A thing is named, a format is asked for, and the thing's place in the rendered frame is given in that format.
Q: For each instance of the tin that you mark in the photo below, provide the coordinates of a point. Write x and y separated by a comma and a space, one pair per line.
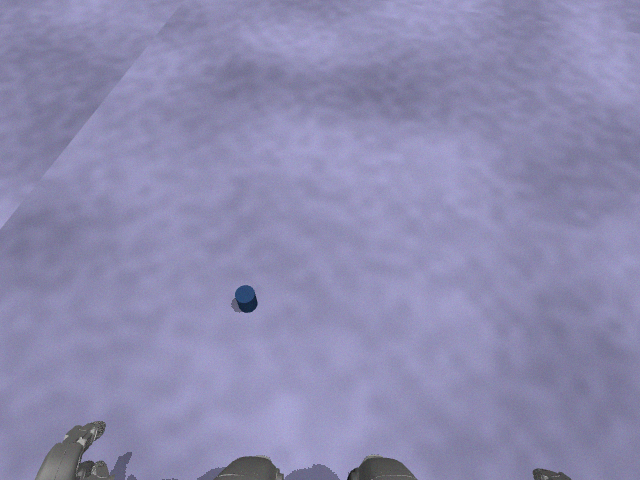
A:
246, 298

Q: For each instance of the left robot hand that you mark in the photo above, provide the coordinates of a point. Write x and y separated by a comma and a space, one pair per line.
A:
63, 460

